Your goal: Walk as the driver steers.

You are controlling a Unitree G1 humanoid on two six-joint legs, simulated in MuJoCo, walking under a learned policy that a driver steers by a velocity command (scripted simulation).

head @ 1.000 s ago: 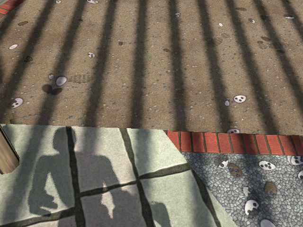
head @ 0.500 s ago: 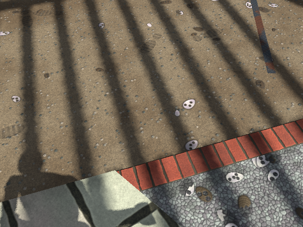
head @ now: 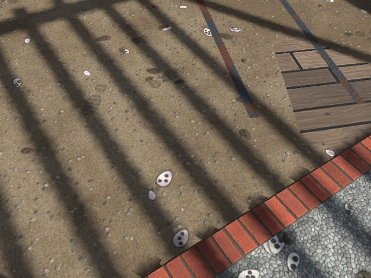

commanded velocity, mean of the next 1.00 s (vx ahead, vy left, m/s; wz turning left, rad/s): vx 0.50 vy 0.00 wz -0.01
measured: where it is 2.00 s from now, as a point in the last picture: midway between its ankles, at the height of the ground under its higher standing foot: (196, 169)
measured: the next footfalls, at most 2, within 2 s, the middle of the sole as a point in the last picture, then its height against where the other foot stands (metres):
right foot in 0.34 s outside the picture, level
left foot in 0.86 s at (184, 267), level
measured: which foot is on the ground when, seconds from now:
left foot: down 0.00-0.34, up 0.36-0.84, down 0.86-1.00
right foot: up 0.00-0.32, down 0.34-0.88, up 0.90-1.00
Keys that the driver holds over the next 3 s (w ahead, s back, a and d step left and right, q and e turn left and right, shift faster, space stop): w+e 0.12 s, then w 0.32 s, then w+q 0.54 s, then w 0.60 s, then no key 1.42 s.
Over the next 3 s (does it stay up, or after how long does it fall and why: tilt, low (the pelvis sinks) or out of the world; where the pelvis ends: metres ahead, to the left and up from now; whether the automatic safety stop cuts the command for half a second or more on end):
stays up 1.06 -0.04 -0.12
